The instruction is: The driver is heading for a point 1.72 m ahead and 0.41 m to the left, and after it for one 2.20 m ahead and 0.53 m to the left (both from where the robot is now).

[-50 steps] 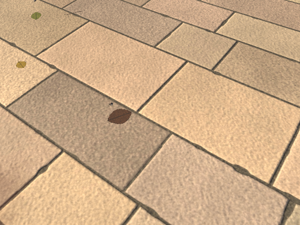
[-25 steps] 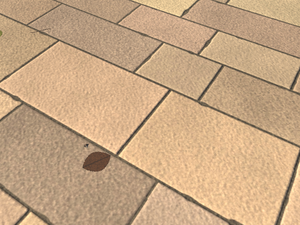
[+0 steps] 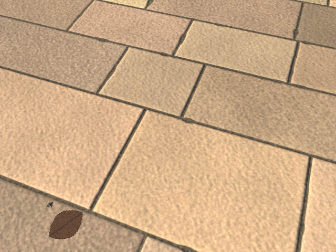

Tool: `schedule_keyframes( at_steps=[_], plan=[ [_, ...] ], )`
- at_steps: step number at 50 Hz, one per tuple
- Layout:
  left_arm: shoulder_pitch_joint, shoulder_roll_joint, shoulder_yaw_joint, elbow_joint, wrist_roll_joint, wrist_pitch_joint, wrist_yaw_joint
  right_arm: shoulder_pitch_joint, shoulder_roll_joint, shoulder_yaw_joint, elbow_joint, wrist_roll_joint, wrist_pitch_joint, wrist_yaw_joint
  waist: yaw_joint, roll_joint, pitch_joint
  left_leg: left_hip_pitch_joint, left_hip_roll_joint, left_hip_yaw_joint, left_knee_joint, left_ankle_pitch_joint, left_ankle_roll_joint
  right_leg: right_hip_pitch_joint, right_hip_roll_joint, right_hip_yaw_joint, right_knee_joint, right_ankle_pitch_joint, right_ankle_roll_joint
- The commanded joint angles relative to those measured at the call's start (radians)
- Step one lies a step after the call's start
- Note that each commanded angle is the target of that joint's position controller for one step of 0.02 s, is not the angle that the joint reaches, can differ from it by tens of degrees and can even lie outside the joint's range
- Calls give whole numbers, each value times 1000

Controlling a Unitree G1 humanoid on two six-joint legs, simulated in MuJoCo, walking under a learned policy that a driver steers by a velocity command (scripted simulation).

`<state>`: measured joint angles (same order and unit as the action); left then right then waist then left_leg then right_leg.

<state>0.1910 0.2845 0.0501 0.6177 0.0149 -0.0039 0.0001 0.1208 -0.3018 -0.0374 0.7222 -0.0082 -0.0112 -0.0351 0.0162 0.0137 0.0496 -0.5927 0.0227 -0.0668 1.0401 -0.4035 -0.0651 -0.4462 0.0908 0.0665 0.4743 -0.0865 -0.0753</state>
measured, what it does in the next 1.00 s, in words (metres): steps on the spot: left foot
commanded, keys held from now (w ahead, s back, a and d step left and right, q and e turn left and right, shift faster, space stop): no key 1.00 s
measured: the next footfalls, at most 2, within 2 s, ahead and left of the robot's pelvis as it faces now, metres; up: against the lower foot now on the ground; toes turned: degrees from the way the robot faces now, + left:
left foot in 0.20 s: +0.10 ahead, +0.16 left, +0.00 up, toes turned -4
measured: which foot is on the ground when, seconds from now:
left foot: up 0.00-0.18, down 0.20-1.00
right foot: down 0.00-1.00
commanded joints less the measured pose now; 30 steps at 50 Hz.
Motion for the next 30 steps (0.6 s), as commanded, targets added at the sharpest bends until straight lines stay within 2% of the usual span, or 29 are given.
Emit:
schedule_keyframes(
  at_steps=[1, 4, 6, 8, 9, 10, 11, 12, 13, 14, 16, 18, 24, 30],
  plan=[
    [-21, 149, 44, -67, -2, -3, 16, 115, -60, -16, -13, 2, 10, -9, -32, -108, -248, 132, 11, 3, -91, 79, -12, 132, -256, 225, -123, 237, -173],
    [-30, 135, 37, -59, 1, 9, 16, 73, -61, -19, -25, 7, 20, -8, -12, -140, -200, 182, 12, 5, -191, 105, -5, 85, -244, 244, -156, -44, -156],
    [-24, 121, 31, -48, 2, 12, 11, 53, -57, -20, -33, 6, 15, -4, 1, -154, -166, 209, 10, 10, -275, 92, 6, 88, -246, 268, -150, -135, -152],
    [-32, 96, 19, -38, -2, 16, 7, 73, -38, -20, -28, 4, 3, 5, -19, -148, -148, 298, -1, 32, -448, 153, 30, 85, -233, 270, -114, -164, -127],
    [-12, 76, 11, -26, -4, 16, 6, 87, -32, -19, -23, -2, -3, 11, -30, -136, -138, 364, -3, 38, -566, 224, 50, 73, -208, 257, -94, -180, -94],
    [29, 54, 3, -12, 3, 10, 5, 92, -65, -24, -31, -18, -9, 13, -17, -89, -137, 431, 68, -32, -612, 295, 78, 42, -171, 231, -52, -223, -41],
    [94, 44, 2, -8, 14, 0, 1, 79, -142, -39, -44, -28, -9, 9, 43, 79, -137, 465, 192, -147, -621, 431, 142, -9, -74, 135, 52, -330, 12],
    [65, 46, 5, -20, 10, -4, 1, 54, -102, -34, -23, -26, -7, 13, 49, 209, -124, 325, 225, -208, -677, 286, 207, 70, -44, 28, 66, -292, 52],
    [20, 72, 12, -18, 13, -3, 4, 10, -49, -19, -40, -23, -11, 18, 36, 167, -96, 270, 183, -185, -695, 186, 187, 135, -64, 35, 59, -219, 66],
    [-22, 66, 14, -23, 14, 3, 5, 16, -43, -19, -33, -18, -15, 19, 20, 154, -91, 262, 141, -146, -681, 128, 148, 165, -62, 30, 49, -160, 67],
    [-17, 53, 14, -18, 19, 20, 5, 34, -56, -20, -25, -12, -23, 17, 12, 134, -64, 239, 106, -102, -671, 69, 113, 198, -76, 53, 27, -125, 58],
    [-9, 53, 16, -9, 9, 16, 3, 63, -55, -20, -21, -9, -24, 12, -1, 71, -39, 263, 69, -55, -637, 79, 94, 165, -83, 69, 10, -133, 35],
    [-7, 30, 16, 7, 4, -2, 6, 93, -37, -21, -19, -1, -21, 5, -23, -19, -91, 347, 42, -21, -558, 229, 98, 171, -96, 84, 18, -19, 35],
    [1, 28, 19, 14, 0, 0, 14, 86, -20, -20, -11, 0, -18, 13, -20, -30, -97, 353, 26, -7, -547, 265, 92, 202, -106, 94, 30, 33, 32]
  ],
)
Keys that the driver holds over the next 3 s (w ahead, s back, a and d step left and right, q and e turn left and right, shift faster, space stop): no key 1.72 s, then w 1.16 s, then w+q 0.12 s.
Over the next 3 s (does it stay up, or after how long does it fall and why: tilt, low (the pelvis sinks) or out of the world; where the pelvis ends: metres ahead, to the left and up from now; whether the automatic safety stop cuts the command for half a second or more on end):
stays up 0.65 0.00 0.00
